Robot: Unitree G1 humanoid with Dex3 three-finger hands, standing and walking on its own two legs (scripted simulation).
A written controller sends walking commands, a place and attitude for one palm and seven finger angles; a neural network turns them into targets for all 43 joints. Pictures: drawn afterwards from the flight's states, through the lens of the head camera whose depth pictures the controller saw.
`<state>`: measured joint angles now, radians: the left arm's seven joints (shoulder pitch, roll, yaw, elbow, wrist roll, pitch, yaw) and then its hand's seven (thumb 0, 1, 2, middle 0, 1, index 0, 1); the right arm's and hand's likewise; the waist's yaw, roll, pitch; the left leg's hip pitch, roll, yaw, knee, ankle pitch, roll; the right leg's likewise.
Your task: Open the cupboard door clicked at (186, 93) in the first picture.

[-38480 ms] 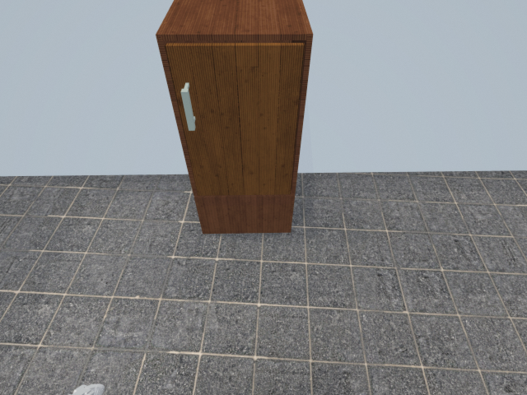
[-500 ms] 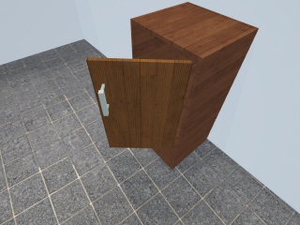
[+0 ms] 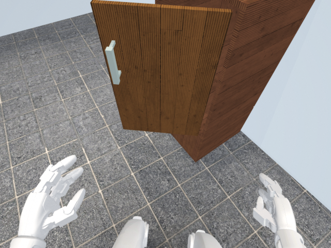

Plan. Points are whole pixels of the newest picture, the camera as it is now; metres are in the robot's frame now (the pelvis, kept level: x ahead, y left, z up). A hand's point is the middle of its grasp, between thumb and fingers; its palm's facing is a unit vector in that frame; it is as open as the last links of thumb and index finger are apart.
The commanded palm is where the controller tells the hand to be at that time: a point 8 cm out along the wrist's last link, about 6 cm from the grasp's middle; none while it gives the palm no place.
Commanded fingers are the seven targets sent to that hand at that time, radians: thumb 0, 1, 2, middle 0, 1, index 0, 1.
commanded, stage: raise the hand with hooked fingers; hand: left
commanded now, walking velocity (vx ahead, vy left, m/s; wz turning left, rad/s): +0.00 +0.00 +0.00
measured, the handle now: (114, 63) +0.63 +0.24 +0.06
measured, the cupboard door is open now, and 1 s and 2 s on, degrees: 49 49 49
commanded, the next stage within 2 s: move the hooked fingers beside the handle in 1.66 s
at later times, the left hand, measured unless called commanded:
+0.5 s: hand (57, 179) +0.24 +0.27 +0.05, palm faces +0.00 -1.00 -0.04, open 11.7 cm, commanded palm +0.22 +0.32 +0.06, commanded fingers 0.00 -0.22 0.42 -0.28 -1.02 -0.28 -1.02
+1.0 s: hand (35, 162) +0.27 +0.32 +0.06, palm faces +0.01 -1.00 -0.05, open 13.9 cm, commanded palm +0.25 +0.37 +0.07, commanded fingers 0.00 -0.50 0.30 -0.30 -1.20 -0.30 -1.20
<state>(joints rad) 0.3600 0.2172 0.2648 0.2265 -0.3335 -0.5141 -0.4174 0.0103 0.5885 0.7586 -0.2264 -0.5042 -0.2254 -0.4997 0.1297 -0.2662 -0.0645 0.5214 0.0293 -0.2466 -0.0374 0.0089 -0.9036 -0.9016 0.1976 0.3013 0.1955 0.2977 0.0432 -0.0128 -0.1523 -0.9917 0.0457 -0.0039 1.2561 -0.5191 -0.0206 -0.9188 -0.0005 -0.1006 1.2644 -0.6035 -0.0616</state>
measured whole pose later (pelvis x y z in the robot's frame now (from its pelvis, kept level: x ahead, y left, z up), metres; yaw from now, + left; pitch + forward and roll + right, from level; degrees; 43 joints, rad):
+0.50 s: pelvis +0.00 +0.03 +0.01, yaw -1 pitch +16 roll -3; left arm 0.23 0.31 0.34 0.25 -0.35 -0.43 -0.43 0.00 0.01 0.51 -0.26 -0.88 -0.26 -0.87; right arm 0.29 -0.26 -0.02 0.61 0.03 -0.22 -0.06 0.01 -0.90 -0.90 0.20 0.30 0.20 0.30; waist -0.02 0.02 -0.14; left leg -1.01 0.05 0.00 1.20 -0.48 0.02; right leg -0.91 0.01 -0.09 1.17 -0.53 -0.02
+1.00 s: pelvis +0.00 +0.06 +0.02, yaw -1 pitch +16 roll -5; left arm 0.08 0.38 0.37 0.31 -0.33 -0.35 -0.46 -0.01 -0.47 0.31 -0.30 -1.18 -0.30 -1.18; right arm 0.24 -0.25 0.05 0.52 0.02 -0.19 -0.04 0.01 -0.90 -0.90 0.20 0.30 0.20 0.30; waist 0.00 0.01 -0.14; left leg -0.99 0.02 0.00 1.18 -0.48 0.06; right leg -0.87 -0.02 -0.09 1.10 -0.51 0.02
